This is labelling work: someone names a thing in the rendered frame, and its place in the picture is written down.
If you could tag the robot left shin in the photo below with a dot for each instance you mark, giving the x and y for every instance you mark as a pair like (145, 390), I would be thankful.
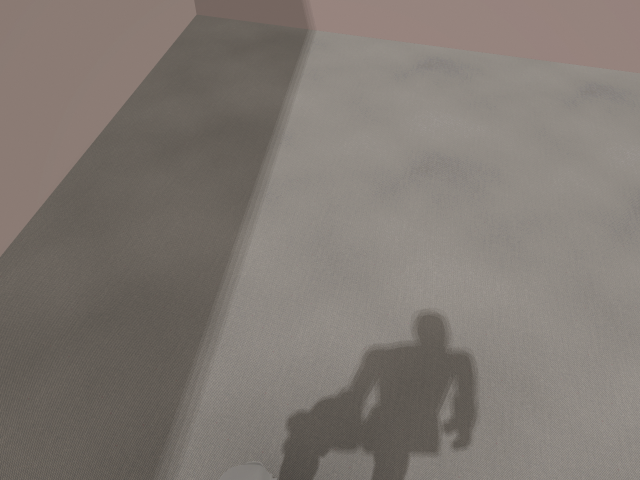
(254, 463)

